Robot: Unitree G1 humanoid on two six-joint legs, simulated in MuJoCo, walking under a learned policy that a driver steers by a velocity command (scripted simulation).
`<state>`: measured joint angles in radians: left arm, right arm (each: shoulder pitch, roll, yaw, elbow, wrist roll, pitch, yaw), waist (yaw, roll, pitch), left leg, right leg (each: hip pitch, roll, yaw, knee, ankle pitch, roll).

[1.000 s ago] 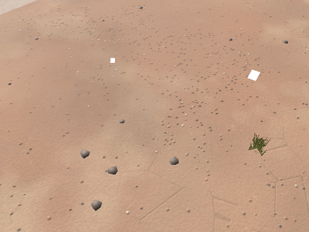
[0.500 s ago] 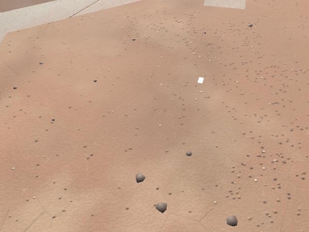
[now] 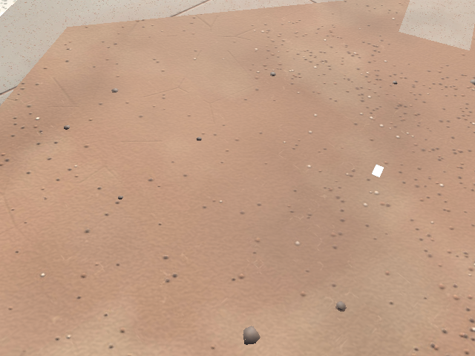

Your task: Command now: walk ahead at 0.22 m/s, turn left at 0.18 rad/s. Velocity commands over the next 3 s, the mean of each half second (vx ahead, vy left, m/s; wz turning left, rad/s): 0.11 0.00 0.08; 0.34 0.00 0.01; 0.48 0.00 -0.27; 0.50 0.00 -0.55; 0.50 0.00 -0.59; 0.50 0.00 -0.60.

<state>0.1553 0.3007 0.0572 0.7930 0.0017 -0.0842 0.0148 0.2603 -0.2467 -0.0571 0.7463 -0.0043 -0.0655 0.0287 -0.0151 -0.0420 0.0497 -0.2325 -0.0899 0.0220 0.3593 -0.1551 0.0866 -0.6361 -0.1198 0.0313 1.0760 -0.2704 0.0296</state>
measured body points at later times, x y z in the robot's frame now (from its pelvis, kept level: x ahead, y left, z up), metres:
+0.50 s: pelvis +0.12 -0.03 -0.01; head +0.13 -0.03 +0.44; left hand +0.26 +0.21 -0.13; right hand +0.20 -0.29 -0.15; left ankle +0.06 +0.08 -0.74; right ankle +0.20 -0.14 -0.74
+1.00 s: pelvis +0.27 -0.04 +0.00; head +0.29 -0.04 +0.45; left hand +0.25 +0.22 -0.13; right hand +0.44 -0.29 -0.11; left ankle +0.39 +0.13 -0.69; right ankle +0.20 -0.14 -0.74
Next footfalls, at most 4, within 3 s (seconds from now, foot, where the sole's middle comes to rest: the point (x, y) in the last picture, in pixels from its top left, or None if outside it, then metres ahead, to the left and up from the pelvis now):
0.24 right None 0.24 -0.14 -0.78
1.18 left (188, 334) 0.51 0.13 -0.78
1.74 right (283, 252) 0.77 -0.16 -0.78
2.24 left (263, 165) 1.12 -0.11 -0.78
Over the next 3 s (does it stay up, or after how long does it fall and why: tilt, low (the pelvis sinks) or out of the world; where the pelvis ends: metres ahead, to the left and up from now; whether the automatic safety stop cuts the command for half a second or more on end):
stays up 1.16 -0.42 0.00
